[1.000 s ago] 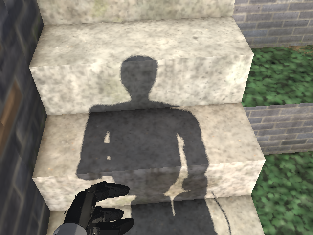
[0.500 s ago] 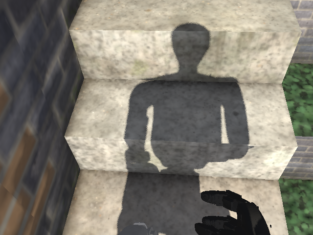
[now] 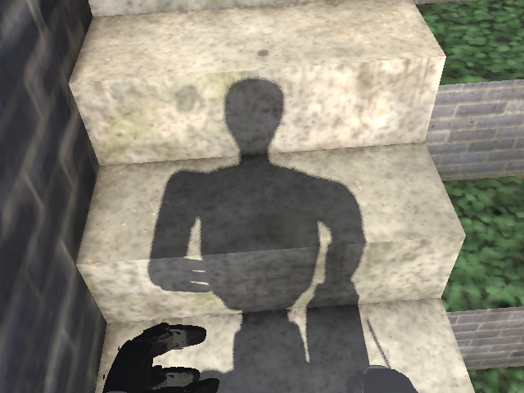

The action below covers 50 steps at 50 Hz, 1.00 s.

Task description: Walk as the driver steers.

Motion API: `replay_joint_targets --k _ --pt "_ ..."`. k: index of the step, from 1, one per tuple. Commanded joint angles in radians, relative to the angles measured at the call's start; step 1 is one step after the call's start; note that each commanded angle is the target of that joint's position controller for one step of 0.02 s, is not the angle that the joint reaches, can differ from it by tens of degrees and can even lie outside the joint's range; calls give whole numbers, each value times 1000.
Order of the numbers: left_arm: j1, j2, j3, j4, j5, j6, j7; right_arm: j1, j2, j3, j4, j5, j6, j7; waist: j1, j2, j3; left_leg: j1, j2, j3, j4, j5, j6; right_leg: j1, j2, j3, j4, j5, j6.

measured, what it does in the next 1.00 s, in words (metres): climbs: right foot 0.20 m higher, then left foot 0.20 m higher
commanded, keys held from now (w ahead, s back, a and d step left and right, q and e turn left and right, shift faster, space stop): w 1.00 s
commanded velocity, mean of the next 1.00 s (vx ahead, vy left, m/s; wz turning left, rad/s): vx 0.50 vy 0.00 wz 0.00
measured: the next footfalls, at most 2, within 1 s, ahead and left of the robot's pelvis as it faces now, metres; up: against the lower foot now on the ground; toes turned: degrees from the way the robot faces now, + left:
right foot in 0.04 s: +0.20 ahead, -0.10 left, +0.20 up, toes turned -4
left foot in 0.54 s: +0.45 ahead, +0.14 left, +0.39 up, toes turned +0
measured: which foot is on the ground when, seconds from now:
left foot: down 0.00-0.08, up 0.10-0.52, down 0.54-1.00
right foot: up 0.00-0.02, down 0.04-0.58, up 0.60-1.00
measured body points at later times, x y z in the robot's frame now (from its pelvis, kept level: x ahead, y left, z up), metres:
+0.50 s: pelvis +0.26 +0.01 +0.22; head +0.28 +0.00 +0.67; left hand +0.11 +0.19 +0.08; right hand +0.46 -0.14 +0.11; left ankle +0.42 +0.14 -0.29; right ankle +0.16 -0.09 -0.54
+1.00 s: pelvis +0.49 +0.02 +0.40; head +0.49 +0.03 +0.85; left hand +0.71 +0.20 +0.30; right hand +0.37 -0.13 +0.25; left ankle +0.41 +0.14 -0.35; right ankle +0.66 -0.11 -0.04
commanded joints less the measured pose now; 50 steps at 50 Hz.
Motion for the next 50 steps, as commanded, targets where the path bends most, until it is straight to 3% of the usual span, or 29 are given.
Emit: replay_joint_targets --k 1,2,3,4,5,6,7,8,11,12,14,19,22,24,26,27,28,29,30,31,32,34,35,36,38,42,44,48,50 --pt "-229 139 18 -160 -21 13 -45 93 -296 -61 -1 46 -45 3 91 11 10 -203 242 -107 -139 1898 50 576 158 -168 -254 11 1" --pt "-49 133 22 -102 -8 2 -45 -9 -351 -75 -17 65 -58 3 160 157 20 -7 290 -119 -11 2035 46 635 178 -131 -457 -54 36" --pt "93 165 32 -56 -23 8 -21 -46 -380 -88 -21 46 -52 32 191 120 -66 -7 302 -115 136 2195 60 809 186 -60 -587 30 18" --pt "307 180 37 36 -44 11 -15 67 -291 -78 4 -18 -42 50 170 -102 -289 -265 263 -153 319 1925 14 1261 95 244 -614 359 -104" --pt "530 205 59 110 -21 27 10 3 -233 -68 -16 -29 -24 68 268 -256 -288 -442 174 -161 590 1286 -12 1394 -41 582 -908 353 -177" --pt "597 232 87 151 46 25 9 -90 -206 -82 -21 18 7 63 323 -414 -126 -518 0 -185 1313 372 -37 1070 -165 889 -1197 17 -242" --pt "502 298 105 194 57 0 7 -87 -214 -97 -30 38 22 46 218 -259 31 -766 -50 -298 1709 296 23 921 -139 904 -1233 -327 -172" --pt "407 255 103 198 44 -14 -11 -127 -173 -91 -70 27 39 23 171 -145 100 -932 -70 -333 1866 278 82 899 -152 826 -1269 -307 -139" --pt "241 -2 42 277 11 -86 -48 -146 -79 -50 -139 -25 66 -28 -36 9 88 -1022 -4 -273 1660 261 115 899 -88 369 -1250 157 -13" --pt "286 -7 38 294 4 -99 -46 -179 -47 -36 -163 -27 75 -25 -41 -40 103 -1085 1 -206 1746 149 112 936 -85 307 -1281 194 -4" --pt "440 38 49 340 58 -108 -25 -249 -33 -14 -213 15 69 -19 -6 -168 111 -1122 -10 -69 1930 27 96 952 -57 193 -1333 231 14" --pt "633 119 31 410 143 -103 -41 -538 -101 5 -434 48 76 -62 39 -80 167 -1347 68 -37 1697 173 150 1065 -127 166 -1446 137 32" --pt "607 172 29 410 83 -71 -77 -766 -106 32 -594 63 128 -68 5 -217 157 -888 118 83 1342 67 146 741 -178 173 -1729 558 -65" --pt "574 316 51 391 23 -137 -93 -546 -123 9 -574 47 148 -61 -155 -294 53 -703 29 139 1242 98 29 941 -232 96 -1531 1744 -133" --pt "627 332 77 384 -38 -159 -92 -482 -170 -19 -544 16 179 -60 -134 -319 8 -737 -69 241 854 -64 -17 1308 -263 119 -1387 1989 -153" --pt "685 327 89 392 -25 -140 -104 -425 -207 -47 -538 8 194 -64 -130 -343 -42 -623 -111 228 762 -61 13 1349 -221 94 -1253 2127 -139" --pt "756 285 88 401 3 -127 -109 -257 -250 -74 -445 4 201 -68 -132 -241 -184 -320 -79 61 753 157 79 1156 -156 82 -1011 2039 -101" --pt "683 211 55 393 32 -95 -141 -54 -317 -102 -323 29 208 -86 -197 -82 -290 -2 99 -337 388 -7 217 788 -7 103 -706 1295 -10" --pt "611 134 54 379 3 -71 -152 6 -323 -111 -313 -19 202 -89 -204 51 -206 -99 251 -774 117 -418 240 574 64 242 -235 532 32" --pt "583 80 42 343 -28 -67 -125 4 -278 -101 -281 8 163 -112 -177 28 -71 -190 262 -830 108 -551 197 394 71 365 12 569 24" --pt "533 83 44 297 -26 -76 -83 -45 -224 -95 -248 20 122 -103 -118 79 18 -252 245 -743 98 -481 230 278 90 398 194 578 22" --pt "465 72 32 206 -12 -73 -32 -227 -93 -66 -195 30 81 -84 9 -89 57 -267 216 -541 116 -340 217 116 119 384 350 479 5" --pt "478 89 29 190 -16 -59 -22 -255 -60 -55 -181 4 73 -67 45 -136 76 -280 178 -382 124 -242 174 98 104 370 253 535 5" --pt "487 94 27 184 -11 -53 -11 -306 -29 -46 -175 9 63 -57 77 -105 84 -316 171 -307 110 -165 158 79 76 330 259 480 15" --pt "399 71 16 108 -61 -34 -7 -373 -62 -50 -190 33 44 -34 92 68 95 -371 254 -311 -42 -168 186 47 72 237 620 98 30" --pt "327 -1 -29 32 -46 -20 2 -136 -88 -34 -52 -43 24 -40 54 -66 122 -204 247 -272 -3 -295 91 -309 57 239 772 161 -59" --pt "184 92 -20 -63 -44 -13 -6 -49 -134 -33 -33 -52 10 -34 41 -57 116 -217 237 -216 -86 -272 61 -275 -37 124 462 242 -39" --pt "-98 88 -30 -144 -4 7 -27 60 -160 -32 -7 -16 9 -16 -3 80 139 -365 276 -174 -265 -116 108 -83 -91 -24 237 106 1" --pt "-64 88 -34 -129 1 14 -50 -53 -198 -40 -45 3 -12 -14 57 89 46 -495 286 -81 -256 428 100 344 -40 -22 42 100 -18"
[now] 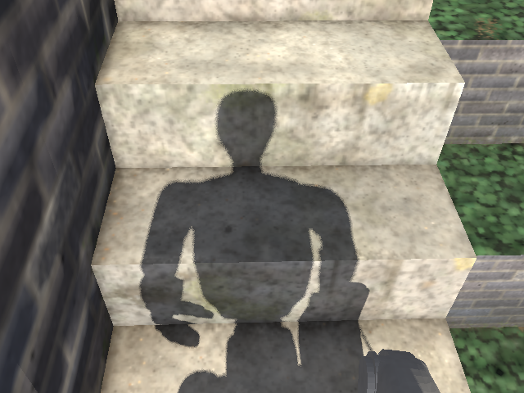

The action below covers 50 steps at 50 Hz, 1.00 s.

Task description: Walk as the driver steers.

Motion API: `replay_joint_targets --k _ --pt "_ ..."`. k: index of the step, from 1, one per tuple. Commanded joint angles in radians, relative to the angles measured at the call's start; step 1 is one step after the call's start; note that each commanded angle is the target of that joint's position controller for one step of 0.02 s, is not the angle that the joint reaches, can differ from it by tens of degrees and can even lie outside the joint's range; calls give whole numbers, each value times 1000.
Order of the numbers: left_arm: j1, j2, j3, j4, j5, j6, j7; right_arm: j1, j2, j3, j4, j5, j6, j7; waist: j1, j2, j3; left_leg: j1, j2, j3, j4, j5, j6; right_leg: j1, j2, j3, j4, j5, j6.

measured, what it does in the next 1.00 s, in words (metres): climbs: right foot 0.19 m higher, then left foot 0.20 m higher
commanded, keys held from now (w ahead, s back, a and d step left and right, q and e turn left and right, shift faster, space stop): w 1.00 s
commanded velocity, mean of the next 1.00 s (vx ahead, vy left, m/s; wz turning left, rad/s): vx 0.50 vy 0.00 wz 0.00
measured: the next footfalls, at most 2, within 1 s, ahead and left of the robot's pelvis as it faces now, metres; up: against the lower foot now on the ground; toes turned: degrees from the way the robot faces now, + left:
right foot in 0.08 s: +0.20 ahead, -0.14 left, +0.19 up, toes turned -6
left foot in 0.62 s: +0.42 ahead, +0.07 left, +0.39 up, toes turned -2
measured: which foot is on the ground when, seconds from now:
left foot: down 0.00-0.14, up 0.16-0.60, down 0.62-1.00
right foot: up 0.00-0.06, down 0.08-0.68, up 0.70-1.00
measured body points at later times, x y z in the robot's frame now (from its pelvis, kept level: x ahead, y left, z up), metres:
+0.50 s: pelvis +0.22 -0.06 +0.19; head +0.23 -0.07 +0.64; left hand +0.09 +0.13 +0.04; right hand +0.36 -0.24 +0.05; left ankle +0.34 +0.10 -0.21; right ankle +0.16 -0.13 -0.55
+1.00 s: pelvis +0.44 -0.04 +0.36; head +0.44 -0.06 +0.81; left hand +0.67 +0.18 +0.29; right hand +0.35 -0.17 +0.20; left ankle +0.38 +0.07 -0.36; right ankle +0.51 -0.16 -0.10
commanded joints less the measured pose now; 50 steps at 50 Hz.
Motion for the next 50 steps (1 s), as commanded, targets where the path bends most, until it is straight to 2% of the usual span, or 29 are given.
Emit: replay_joint_targets --k 1,2,4,5,6,7,8,9,10,12,15,20,23,25,26,28,30,32,33,34,35,36,37,39,40,42,44,48,50 --pt "-195 39 13 -112 25 -11 -16 -61 -241 -41 -53 28 -31 9 92 183 72 -218 143 2 -208 851 191 486 70 -73 -251 -100 -10" --pt "-137 24 4 -95 38 -22 -26 -68 -316 -59 -82 37 -46 -1 132 240 29 -45 172 2 -164 1264 232 523 141 -139 -332 -218 17" --pt "-147 88 18 -98 21 -25 -15 -29 -315 -81 -62 67 -54 9 109 219 -5 266 180 -10 -45 1694 245 637 215 -155 -727 -230 42" --pt "-9 111 35 -36 3 -32 0 -37 -314 -89 -46 27 -51 21 140 194 -98 266 167 22 122 1700 218 818 206 -44 -839 -73 19" --pt "108 146 49 29 -25 -37 -12 143 -243 -78 -30 -30 -46 28 84 -62 -309 -68 104 -14 315 1387 195 1259 105 249 -865 121 -104" --pt "378 118 99 22 65 -52 27 -96 -165 -73 -161 129 -68 -135 266 -252 -237 -352 75 79 656 1228 179 1430 -36 563 -928 -390 -112" --pt "384 166 124 75 64 -50 52 -303 -192 -82 -217 108 -67 -178 319 -378 -178 -538 -80 35 1109 411 183 1339 -99 846 -1293 -461 -169" --pt "265 194 150 65 38 -74 43 -363 -132 -92 -276 52 -52 -207 250 -210 -110 -615 -119 -186 1622 316 135 1239 -129 884 -1448 -432 -125" --pt "330 240 127 111 10 -69 10 -175 -198 -108 -161 31 2 -58 201 -353 168 -862 -222 -383 1806 391 134 1025 -80 953 -1483 -483 -113" --pt "129 159 122 138 -19 -76 -33 -162 -177 -102 -192 52 29 -12 62 -68 217 -960 -222 -344 1823 334 168 932 -77 632 -1395 -212 -63" --pt "46 55 97 194 24 -98 -28 -187 -100 -48 -237 18 52 -15 -53 0 153 -952 -119 -204 1795 298 181 927 -101 420 -1515 -84 -17" --pt "419 59 77 388 108 -131 -11 -379 -85 -21 -347 67 32 -28 30 -63 193 -1264 -167 -143 1995 250 278 1231 -34 208 -1533 105 103" --pt "575 81 59 427 140 -137 -22 -561 -121 -14 -458 81 82 -51 95 -98 189 -1339 -98 -32 1726 312 246 1323 -44 169 -1639 -6 78" --pt "568 83 51 430 129 -128 -43 -675 -129 -4 -534 105 110 -71 94 -106 220 -1280 -38 72 1506 231 237 1293 -112 159 -1776 250 37" --pt "488 103 49 407 86 -103 -63 -697 -110 17 -570 80 135 -62 21 -180 152 -996 -36 133 1398 157 253 1093 -96 133 -1821 573 -19" --pt "434 230 57 394 43 -156 -83 -531 -124 -1 -560 54 160 -39 -128 -285 52 -721 -105 196 1320 153 153 1121 -161 76 -1700 1619 -150" --pt "496 279 86 393 0 -175 -69 -495 -138 -12 -571 16 190 -33 -108 -290 18 -705 -193 286 960 -3 86 1445 -208 99 -1615 1970 -183" --pt "535 297 119 400 -2 -136 -74 -383 -175 -42 -564 3 206 -43 -115 -347 -26 -587 -245 254 712 -45 107 1606 -169 82 -1414 2093 -166" --pt "578 248 113 396 54 -124 -89 -212 -238 -65 -477 -3 214 -48 -116 -236 -124 -307 -216 81 716 67 195 1386 -116 92 -1211 2022 -137" --pt "511 164 102 387 74 -109 -110 -51 -276 -83 -393 -7 206 -54 -160 -65 -158 -82 -121 -192 474 29 293 1084 -33 162 -967 1458 -103" --pt "420 96 102 412 36 -91 -138 21 -263 -84 -366 -19 188 -44 -181 140 -82 -173 58 -621 174 -336 426 790 158 244 -433 498 -20" --pt "402 36 100 387 -11 -93 -111 -4 -185 -63 -332 25 139 -50 -112 98 0 -207 106 -691 138 -447 374 603 136 381 -185 481 -14" --pt "323 30 101 333 2 -100 -47 -35 -111 -46 -290 51 94 -51 -78 125 97 -231 82 -665 130 -439 385 451 169 407 -26 424 -11" --pt "216 40 106 207 30 -89 22 -173 -2 -8 -208 72 31 -48 64 -58 95 -197 27 -462 147 -288 299 312 178 414 16 336 -15" --pt "223 55 105 181 34 -74 39 -206 24 2 -197 45 23 -38 100 -92 96 -238 -7 -301 150 -158 263 316 146 362 -92 372 1" --pt "174 65 111 135 8 -78 39 -371 -29 -16 -283 85 10 -3 149 -14 107 -388 -6 -153 40 44 263 444 86 189 -123 75 80" --pt "107 100 118 102 -4 -98 61 -308 -79 -33 -259 81 -1 -3 111 62 107 -361 42 -200 -18 113 266 418 105 139 159 -184 103" --pt "-175 68 75 -64 10 -100 83 75 -62 -20 -32 -10 -14 -46 1 15 133 85 108 -334 -5 -21 239 -105 60 227 179 -266 -52" --pt "-396 103 69 -153 16 -91 85 178 -79 -19 -5 -2 -8 -37 -60 -44 101 134 101 -322 -41 100 235 -71 15 144 -164 -241 -14"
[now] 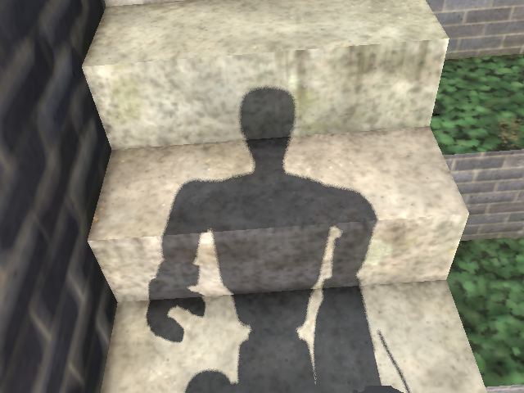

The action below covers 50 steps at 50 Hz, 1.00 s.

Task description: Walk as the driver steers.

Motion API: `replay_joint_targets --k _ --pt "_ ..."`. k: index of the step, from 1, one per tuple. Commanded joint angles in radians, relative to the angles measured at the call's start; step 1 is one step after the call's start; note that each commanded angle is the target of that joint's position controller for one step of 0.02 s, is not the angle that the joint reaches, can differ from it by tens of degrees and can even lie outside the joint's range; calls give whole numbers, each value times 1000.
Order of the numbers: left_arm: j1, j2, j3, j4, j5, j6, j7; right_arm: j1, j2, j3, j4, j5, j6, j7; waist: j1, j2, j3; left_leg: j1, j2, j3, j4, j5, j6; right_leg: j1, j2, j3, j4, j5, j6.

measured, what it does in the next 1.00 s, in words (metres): climbs: right foot 0.19 m higher, then left foot 0.20 m higher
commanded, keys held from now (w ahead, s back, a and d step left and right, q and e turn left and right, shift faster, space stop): w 1.00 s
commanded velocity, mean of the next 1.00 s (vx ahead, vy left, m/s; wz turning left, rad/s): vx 0.50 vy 0.00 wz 0.00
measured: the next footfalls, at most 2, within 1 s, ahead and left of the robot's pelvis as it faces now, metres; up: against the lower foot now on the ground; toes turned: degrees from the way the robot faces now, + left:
right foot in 0.08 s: +0.22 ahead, -0.14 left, +0.19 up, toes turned -6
left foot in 0.64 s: +0.46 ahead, +0.01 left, +0.39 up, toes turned +2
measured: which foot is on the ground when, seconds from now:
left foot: down 0.00-0.18, up 0.20-0.62, down 0.64-1.00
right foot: up 0.00-0.06, down 0.08-0.66, up 0.68-1.00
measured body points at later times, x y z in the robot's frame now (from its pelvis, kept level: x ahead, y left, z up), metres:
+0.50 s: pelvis +0.23 -0.07 +0.21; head +0.24 -0.09 +0.66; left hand +0.10 +0.14 +0.08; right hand +0.48 -0.24 +0.15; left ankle +0.34 +0.08 -0.17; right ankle +0.18 -0.14 -0.53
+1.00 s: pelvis +0.45 -0.05 +0.39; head +0.44 -0.06 +0.84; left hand +0.60 +0.17 +0.27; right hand +0.39 -0.21 +0.22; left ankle +0.42 +0.01 -0.33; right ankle +0.53 -0.21 -0.01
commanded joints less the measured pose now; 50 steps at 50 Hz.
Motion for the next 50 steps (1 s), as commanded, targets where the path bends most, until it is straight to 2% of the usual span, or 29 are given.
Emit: replay_joint_targets --k 1,2,3,4,5,6,7,9,10,11,12,17,21,23,28,30,31,32,33,34,35,37,38,39,41,43,44,47,50 --pt "-368 45 -14 -207 1 -12 5 164 -116 -23 32 -7 -6 1 -32 7 78 193 266 -327 -302 230 198 -171 -72 -26 -353 -49 0" --pt "-435 -12 -51 -222 1 18 -16 36 -198 -47 -24 34 19 47 3 30 142 -80 325 -265 -561 247 244 164 -35 -99 -559 -464 38" --pt "-494 -39 -60 -249 5 16 -60 53 -216 -43 -20 53 -14 59 15 129 117 -300 322 -290 -585 679 297 525 52 -249 -459 -394 67" --pt "-281 -7 -44 -166 -22 16 -66 4 -257 -47 -32 21 -30 66 104 110 66 -187 337 -219 -488 1239 257 595 67 -188 -424 -61 28" --pt "-144 69 -18 -124 -21 9 -69 -67 -320 -72 -72 44 -45 61 190 108 10 18 270 -98 -343 1580 201 584 123 -198 -602 -17 9" --pt "-90 102 -14 -78 -16 10 -72 43 -303 -71 -46 22 -64 55 122 82 -95 74 271 -63 -270 1787 177 686 125 -169 -622 87 -21" --pt "-58 126 -12 -86 0 22 -72 105 -306 -76 2 -1 -61 69 121 100 -119 36 265 -75 -171 1878 186 824 131 -108 -728 180 -43" --pt "224 217 31 19 -20 42 -40 85 -218 -64 -3 -26 -31 96 186 -137 -165 -239 166 -70 209 1243 137 1147 -31 329 -1153 244 -114" --pt "370 152 65 34 50 3 -45 -155 -240 -96 -151 115 -41 -106 273 -481 -171 -414 30 16 842 464 93 1248 -241 632 -1320 -147 -143" --pt "360 123 68 79 26 -10 -47 -287 -228 -99 -204 78 -29 -176 270 -268 -108 -498 27 -175 1331 367 83 1104 -166 643 -1440 -208 -60" --pt "278 131 71 104 18 -33 -45 -338 -146 -86 -299 63 -23 -203 191 -217 29 -685 7 -217 1587 324 85 1073 -177 563 -1480 -194 -27" --pt "299 -57 35 241 13 -126 -71 -296 -18 -34 -431 66 22 -219 -25 51 290 -891 -7 -245 1620 330 53 913 -117 165 -1516 172 180" --pt "335 33 40 254 7 -164 -86 -406 32 -11 -506 116 47 -247 -25 -44 297 -1000 -77 -141 1822 256 39 875 -121 63 -1646 385 170" --pt "382 45 47 250 -14 -167 -94 -496 -12 -6 -545 102 49 -260 -16 -19 328 -992 -46 -106 1574 258 41 891 -65 -21 -1667 327 212" --pt "690 111 71 328 -16 -128 3 -630 -48 5 -578 111 100 -236 71 -139 174 -831 80 164 1203 77 90 1344 -173 -57 -1837 1053 106" --pt "536 148 65 233 -58 -128 43 -494 -128 -4 -496 182 87 -222 -30 -202 -85 -174 -43 205 725 -34 104 1210 -105 -166 -1682 1831 82" --pt "535 243 88 236 -57 -145 16 -298 -156 -24 -438 153 86 -244 -106 -310 -151 -40 -30 126 638 -57 96 1285 -182 -117 -1509 2066 40" --pt "513 303 108 238 -72 -154 -15 -169 -217 -40 -363 103 90 -238 -150 -315 -156 35 -30 34 469 -173 115 1283 -186 -102 -1302 1930 21" --pt "600 230 100 211 -38 -155 -47 -93 -324 -79 -296 39 106 -235 -104 -82 -186 179 120 -407 248 -262 195 1092 -50 -43 -981 1417 47" --pt "370 28 57 287 38 -28 -172 58 -230 -68 -319 -76 196 -52 -281 279 76 -68 203 -901 -38 -277 359 537 182 311 -373 713 -105" --pt "409 3 55 266 -22 12 -183 -86 -214 -66 -328 -39 192 4 -143 188 187 -175 254 -868 -104 -504 297 348 165 391 -96 681 -139" --pt "465 -8 55 255 -23 -4 -119 -250 -55 -17 -268 28 149 50 29 -90 194 -234 238 -773 -123 -501 316 199 141 346 -3 662 -84" --pt "451 12 51 221 -18 -17 -97 -290 -18 -3 -208 36 103 36 90 -144 175 -251 223 -695 -92 -491 268 146 124 333 -21 644 -56" --pt "433 47 50 202 -31 -12 -61 -300 -3 13 -176 -20 72 34 126 -170 155 -318 223 -547 -95 -373 175 135 115 347 -41 713 -23" --pt "326 41 49 114 -37 -15 -10 -377 -59 -10 -204 14 8 56 180 -67 147 -444 167 -266 -176 -129 113 234 80 205 -166 594 13" --pt "278 23 43 103 -10 -14 -16 -433 -92 -24 -230 51 -13 49 197 53 125 -441 134 -160 -220 -6 154 251 31 58 -110 406 78" --pt "301 22 33 130 3 -12 -16 -260 -105 -23 -164 32 -18 36 144 142 130 -286 173 -265 -217 -15 209 65 54 67 185 300 83" --pt "87 20 13 34 16 4 -16 53 -51 10 -2 -12 -15 29 47 79 174 65 226 -389 -184 -56 207 -329 68 129 302 316 -36" --pt "-84 54 0 -67 1 -14 -16 55 -89 15 50 -42 -17 25 37 -19 137 193 235 -322 -235 -52 193 -391 -9 19 47 282 -61"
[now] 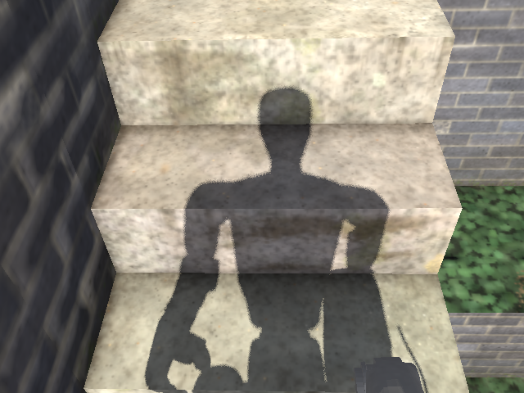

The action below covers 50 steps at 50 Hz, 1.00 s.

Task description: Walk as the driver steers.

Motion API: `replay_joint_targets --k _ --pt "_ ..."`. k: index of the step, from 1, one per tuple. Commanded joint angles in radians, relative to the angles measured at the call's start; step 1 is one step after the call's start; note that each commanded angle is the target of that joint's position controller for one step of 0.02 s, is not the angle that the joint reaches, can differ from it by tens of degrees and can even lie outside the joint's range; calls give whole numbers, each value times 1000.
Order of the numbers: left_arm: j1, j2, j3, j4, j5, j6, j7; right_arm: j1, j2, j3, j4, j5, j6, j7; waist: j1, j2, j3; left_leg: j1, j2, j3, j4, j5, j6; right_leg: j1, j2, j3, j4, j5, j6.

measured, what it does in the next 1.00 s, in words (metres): climbs: right foot 0.19 m higher, then left foot 0.20 m higher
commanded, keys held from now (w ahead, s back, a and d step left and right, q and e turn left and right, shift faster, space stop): w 1.00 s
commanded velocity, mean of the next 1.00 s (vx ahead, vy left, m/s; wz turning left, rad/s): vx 0.50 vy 0.00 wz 0.00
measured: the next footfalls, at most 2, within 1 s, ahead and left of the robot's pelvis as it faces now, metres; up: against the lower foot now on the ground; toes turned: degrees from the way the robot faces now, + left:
right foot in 0.20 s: +0.29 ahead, -0.15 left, +0.19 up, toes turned -4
left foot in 0.78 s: +0.49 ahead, +0.17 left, +0.39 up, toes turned -6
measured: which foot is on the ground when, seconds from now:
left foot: down 0.00-0.24, up 0.26-0.76, down 0.78-1.00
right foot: up 0.00-0.18, down 0.20-0.80, up 0.82-1.00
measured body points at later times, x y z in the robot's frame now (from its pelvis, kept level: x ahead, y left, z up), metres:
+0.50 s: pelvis +0.24 -0.05 +0.20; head +0.23 -0.05 +0.65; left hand +0.19 +0.19 +0.05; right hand +0.48 -0.26 +0.15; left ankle +0.27 +0.10 -0.19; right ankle +0.25 -0.15 -0.52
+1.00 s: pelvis +0.46 +0.08 +0.37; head +0.48 +0.09 +0.82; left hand +0.54 +0.29 +0.22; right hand +0.34 -0.13 +0.23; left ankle +0.45 +0.17 -0.33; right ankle +0.47 -0.08 -0.10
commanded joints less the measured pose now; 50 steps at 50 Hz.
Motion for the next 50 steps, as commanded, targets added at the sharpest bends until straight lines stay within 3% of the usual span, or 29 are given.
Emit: replay_joint_targets --k 1,4,5,7,9,10,11,12,13,14,16,19,23,28,32,33,34,35,36,38,39,40,41,42,43,45,46,48,50 --pt "-259 95 -4 -172 -22 -12 7 120 -84 -4 44 -32 -10 4 -33 23 75 190 252 -385 -350 -13 142 -209 -80 -57 -277 -11 6" --pt "-451 4 -47 -283 -22 41 -17 86 -142 -43 41 4 14 22 -42 78 93 -4 362 -329 -647 115 181 137 -79 -179 -549 -399 17" --pt "-227 -89 -33 -236 34 -4 -41 120 -233 -115 -51 154 0 -207 -81 -77 128 179 347 -276 -677 295 103 308 -20 -287 -496 -464 69" --pt "-231 -78 -24 -244 15 -30 -47 171 -227 -97 3 133 -4 -286 -38 24 227 409 387 -192 -625 800 97 124 -9 -283 -454 -515 29" --pt "-155 -93 -30 -258 3 -50 -66 72 -224 -101 -88 120 -3 -254 13 71 175 390 339 -23 -433 1532 54 410 68 -337 -808 -584 -23" --pt "53 -56 -13 -223 -3 -36 -64 23 -236 -95 -137 131 -22 -233 108 154 -23 303 355 -38 -228 1839 91 785 118 -294 -889 -504 -32" --pt "271 18 16 -198 -8 -20 -49 6 -271 -103 -167 163 -50 -201 215 174 -217 230 345 -57 -27 1762 104 1128 103 -188 -1043 -398 -13" --pt "379 158 77 -151 16 -19 -26 -57 -234 -109 -243 161 -57 -171 237 -32 -222 -116 208 -60 260 1384 53 1324 -65 297 -1292 -701 -55" --pt "398 264 121 -134 17 6 -4 -176 -264 -135 -284 136 -54 -143 273 -270 -264 -240 10 -82 670 523 29 1322 -234 822 -1760 -953 -90" --pt "257 264 130 -163 -13 7 5 -187 -211 -141 -297 86 -51 -141 197 -140 -255 -314 -23 -298 1207 397 -14 1237 -286 929 -1831 -928 -57" --pt "120 158 107 -71 -24 -36 3 -258 -103 -99 -416 42 -22 -152 45 -24 50 -490 13 -265 1497 355 -18 982 -221 635 -1803 -777 15" --pt "154 -11 59 44 2 -92 -21 -214 -58 -67 -478 58 22 -195 -56 55 186 -606 14 -257 1528 209 -19 919 -170 309 -1749 -505 77" --pt "310 41 61 91 11 -151 -35 -324 -35 -55 -528 104 47 -225 -5 -13 231 -787 -54 -203 1684 140 -28 1061 -208 173 -1824 12 74" --pt "361 134 73 33 1 -142 -50 -536 -41 -49 -645 139 72 -240 38 -109 244 -1004 -47 -135 1717 68 -35 1185 -190 2 -1900 -50 86" --pt "429 159 90 67 -10 -150 -8 -676 -87 -56 -744 85 116 -248 38 -195 214 -921 112 19 1354 79 -32 1258 -216 -43 -2062 123 48" --pt "419 127 22 100 118 -79 -100 -593 -142 8 -780 86 173 -132 -46 -104 62 -839 109 -109 921 -300 103 1071 -278 55 -2053 336 -34" --pt "483 213 43 163 99 -32 -158 -617 -93 22 -774 47 220 -69 -55 -302 76 -749 46 -34 908 -285 80 1052 -357 102 -2121 573 -128" --pt "411 302 60 167 93 -30 -183 -524 -99 22 -735 61 222 -33 -101 -335 5 -668 25 -8 953 -151 53 1114 -372 37 -2091 970 -118" --pt "315 390 84 127 51 -47 -184 -339 -151 9 -680 60 211 -28 -182 -303 -165 -614 -6 -26 862 -120 10 1357 -405 -5 -1968 1395 -127" --pt "358 376 102 152 11 -70 -148 -331 -222 -26 -657 74 182 -26 -157 -236 -237 -519 -97 43 471 -49 17 1655 -351 -81 -1698 1910 -119" --pt "421 326 98 175 21 -47 -139 -195 -245 -52 -590 48 198 -26 -181 -201 -283 -270 -99 -93 248 94 51 1532 -283 -79 -1478 1746 -86" --pt "454 175 62 147 75 -11 -163 22 -280 -69 -452 37 201 -46 -179 26 -373 202 30 -556 81 332 240 983 -134 -33 -1162 957 13" --pt "381 152 79 151 35 24 -184 137 -296 -82 -428 40 183 -39 -224 170 -297 170 186 -1032 -189 -167 286 670 74 181 -811 333 70" --pt "264 62 58 109 -22 33 -128 97 -208 -70 -340 54 156 -28 -197 149 -146 148 178 -906 -167 -207 210 439 113 284 -595 315 77" --pt "195 57 44 66 -26 22 -69 21 -160 -61 -292 69 114 -20 -106 153 -71 57 165 -787 -135 -148 175 344 109 266 -485 283 113" --pt "127 156 57 22 -7 -12 -25 -98 -134 -62 -231 69 93 -20 -32 47 -46 44 189 -689 -119 169 207 218 122 193 -223 181 140" --pt "116 193 56 17 -25 -22 -3 -101 -124 -55 -208 36 81 -13 -24 44 -42 73 189 -634 -130 214 216 199 135 195 -240 196 144" --pt "170 149 34 28 -21 -15 3 -98 -32 -24 -146 27 69 0 10 33 12 74 204 -529 -159 124 184 84 119 203 -189 172 113" --pt "130 70 14 -23 -61 6 -14 -138 -93 -35 -146 54 59 26 30 138 87 -69 268 -514 -311 74 200 59 106 71 120 -115 91"
Velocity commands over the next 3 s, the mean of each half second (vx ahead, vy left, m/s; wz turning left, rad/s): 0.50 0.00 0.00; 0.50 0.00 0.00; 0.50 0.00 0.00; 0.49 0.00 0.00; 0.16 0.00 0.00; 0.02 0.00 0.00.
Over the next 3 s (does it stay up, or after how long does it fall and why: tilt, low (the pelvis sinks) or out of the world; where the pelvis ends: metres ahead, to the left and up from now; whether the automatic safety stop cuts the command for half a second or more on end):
stays up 1.22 -0.03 0.98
